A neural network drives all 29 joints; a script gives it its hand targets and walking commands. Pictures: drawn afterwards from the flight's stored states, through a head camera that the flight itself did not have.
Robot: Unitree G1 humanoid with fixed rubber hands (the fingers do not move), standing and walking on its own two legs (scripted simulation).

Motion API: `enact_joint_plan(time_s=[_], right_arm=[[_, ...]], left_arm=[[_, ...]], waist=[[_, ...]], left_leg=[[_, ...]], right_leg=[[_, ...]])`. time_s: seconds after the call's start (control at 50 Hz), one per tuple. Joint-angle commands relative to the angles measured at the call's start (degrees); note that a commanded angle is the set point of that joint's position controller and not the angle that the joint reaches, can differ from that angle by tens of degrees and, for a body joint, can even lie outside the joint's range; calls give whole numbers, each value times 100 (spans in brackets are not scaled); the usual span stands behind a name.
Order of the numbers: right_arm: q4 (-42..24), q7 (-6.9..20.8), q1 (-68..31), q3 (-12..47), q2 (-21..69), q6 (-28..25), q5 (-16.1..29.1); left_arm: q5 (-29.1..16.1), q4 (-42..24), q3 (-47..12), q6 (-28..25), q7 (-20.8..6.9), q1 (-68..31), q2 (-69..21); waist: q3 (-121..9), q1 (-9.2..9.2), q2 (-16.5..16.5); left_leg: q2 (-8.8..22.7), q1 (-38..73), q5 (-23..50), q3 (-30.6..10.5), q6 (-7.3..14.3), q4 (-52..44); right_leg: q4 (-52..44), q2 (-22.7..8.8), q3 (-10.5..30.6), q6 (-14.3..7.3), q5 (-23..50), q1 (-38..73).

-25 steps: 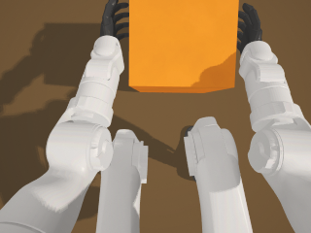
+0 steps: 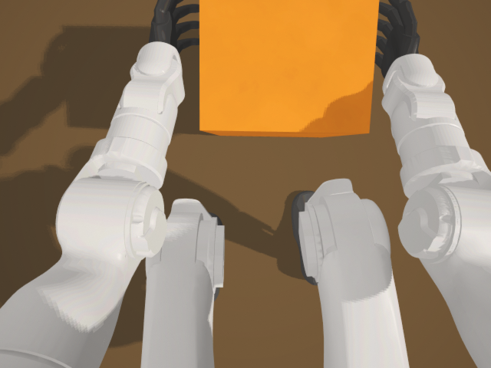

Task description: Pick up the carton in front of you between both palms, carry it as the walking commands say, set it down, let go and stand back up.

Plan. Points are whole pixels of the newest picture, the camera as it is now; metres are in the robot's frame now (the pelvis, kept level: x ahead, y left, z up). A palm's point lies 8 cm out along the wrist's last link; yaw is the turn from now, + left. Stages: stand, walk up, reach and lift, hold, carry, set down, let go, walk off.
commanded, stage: set down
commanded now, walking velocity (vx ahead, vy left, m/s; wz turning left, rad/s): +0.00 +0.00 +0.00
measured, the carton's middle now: (277, 72) +0.50 -0.08 -0.24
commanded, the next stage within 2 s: let go in 1.28 s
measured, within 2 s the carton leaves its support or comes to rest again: neither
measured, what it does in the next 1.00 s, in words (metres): rises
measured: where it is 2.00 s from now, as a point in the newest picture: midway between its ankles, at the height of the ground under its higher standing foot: (259, 263)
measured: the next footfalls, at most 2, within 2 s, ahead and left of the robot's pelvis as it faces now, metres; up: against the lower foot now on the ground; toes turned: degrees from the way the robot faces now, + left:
none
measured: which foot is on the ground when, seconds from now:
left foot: down 0.00-1.00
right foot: down 0.00-1.00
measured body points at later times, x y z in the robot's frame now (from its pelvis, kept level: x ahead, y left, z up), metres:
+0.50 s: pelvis +0.01 -0.01 +0.04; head +0.34 -0.05 +0.33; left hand +0.55 +0.09 -0.10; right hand +0.49 -0.29 -0.10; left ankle +0.11 +0.11 -0.33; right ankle +0.13 -0.13 -0.33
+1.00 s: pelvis +0.03 -0.01 +0.16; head +0.33 -0.04 +0.49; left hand +0.55 +0.10 +0.05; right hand +0.49 -0.30 +0.05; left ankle +0.11 +0.11 -0.33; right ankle +0.13 -0.13 -0.33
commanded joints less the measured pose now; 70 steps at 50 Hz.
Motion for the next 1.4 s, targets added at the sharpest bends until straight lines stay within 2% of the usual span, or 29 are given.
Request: enact_joint_plan(time_s=[0.0, 0.06, 0.14, 0.2, 0.24, 0.3, 0.36, 0.4, 0.5, 0.56, 0.62, 0.76, 0.88, 1.02, 1.28, 1.38], right_arm=[[-103, -294, -909, 43, -1413, -387, 314], [-113, -379, -1075, 434, -1538, -533, 888], [-453, -260, -1259, 1020, -1448, -604, 1631], [-765, -232, -1159, 1188, -1604, -572, 1928], [-978, -258, -905, 1202, -1692, -523, 1984], [-1367, -322, -479, 1078, -1774, -380, 1870], [-2082, -374, -220, 874, -1759, -165, 1653], [-2365, -366, -76, 760, -1647, 28, 1502], [-2226, -239, 122, 664, -1128, 213, 1217], [-2140, -166, 178, 661, -994, 190, 1151], [-2102, -138, 300, 613, -969, 182, 1080], [-2514, -87, 610, 385, -1110, 252, 929], [-2912, 58, 797, 313, -1144, 412, 925], [-2786, 206, 1071, 287, -974, 421, 844], [-2552, 321, 1502, 153, -761, 164, 518], [-2705, 404, 2312, 255, -751, 147, 261]], left_arm=[[-383, -418, -380, -152, 182, -998, 769], [-806, -551, -724, -222, 242, -1074, 878], [-1120, -1153, -1050, -284, 206, -1178, 864], [-1247, -1599, -1129, -260, 238, -1113, 984], [-1342, -1821, -1191, -208, 261, -885, 926], [-1267, -2244, -1103, -63, 302, -555, 942], [-1079, -2868, -863, 129, 376, -306, 970], [-910, -2993, -673, 291, 418, -139, 940], [-523, -2417, -254, 398, 320, 200, 658], [-379, -2178, -103, 348, 257, 281, 613], [-320, -2089, -58, 317, 229, 372, 586], [-373, -2662, -219, 391, 211, 497, 515], [-322, -3183, -240, 561, 203, 667, 471], [-182, -3069, -88, 566, 116, 1098, 355], [35, -2842, 65, 333, -75, 1654, 177], [330, -2985, 82, 329, -17, 2552, 40]], waist=[[-4975, -525, -50], [-5204, -417, -10], [-5731, -202, -31], [-6453, -169, -63], [-7011, -231, -67], [-7790, -302, -93], [-8401, -328, -183], [-8263, -297, -223], [-6748, -92, -371], [-6624, 1, -439], [-6772, -9, -486], [-7712, -192, -289], [-8127, -168, -106], [-7685, -57, -218], [-7113, -14, -274], [-7387, 50, -280]], left_leg=[[243, 1873, 724, 265, -42, -1110], [368, 2040, 970, 220, -62, -1028], [489, 2094, 1252, 289, -17, -937], [524, 2443, 1428, 377, 4, -897], [508, 2777, 1498, 433, 0, -916], [436, 3070, 1388, 527, 2, -1047], [332, 3359, 1230, 613, 58, -1321], [275, 3340, 1005, 664, 104, -1582], [271, 2636, 568, 628, 148, -2113], [267, 2585, 645, 603, 140, -2357], [265, 2686, 685, 599, 123, -2633], [237, 3542, 1032, 616, 69, -3294], [247, 4346, 1378, 605, 40, -3886], [295, 4714, 1528, 503, 47, -4713], [395, 5785, 2014, 271, 17, -6211], [411, 6535, 2389, 231, -7, -6776]], right_leg=[[-941, -129, -387, -166, 1186, 2760], [-909, -201, -277, -204, 1491, 2874], [-783, -220, -158, -198, 1972, 3319], [-768, -196, -181, -158, 2220, 3857], [-835, -166, -236, -141, 2332, 4271], [-999, -109, -335, -132, 2403, 4871], [-1267, -5, -463, -137, 2341, 5270], [-1511, 52, -526, -133, 2119, 5199], [-2065, 69, -476, -59, 1492, 4361], [-2278, 89, -466, -16, 1528, 4279], [-2529, 104, -487, 12, 1590, 4437], [-3146, 147, -586, -10, 2028, 5189], [-3719, 189, -627, -25, 2331, 5698], [-4498, 190, -559, -4, 2444, 6139], [-5914, 147, -401, -52, 2858, 7267], [-6411, 151, -347, -111, 3204, 8191]])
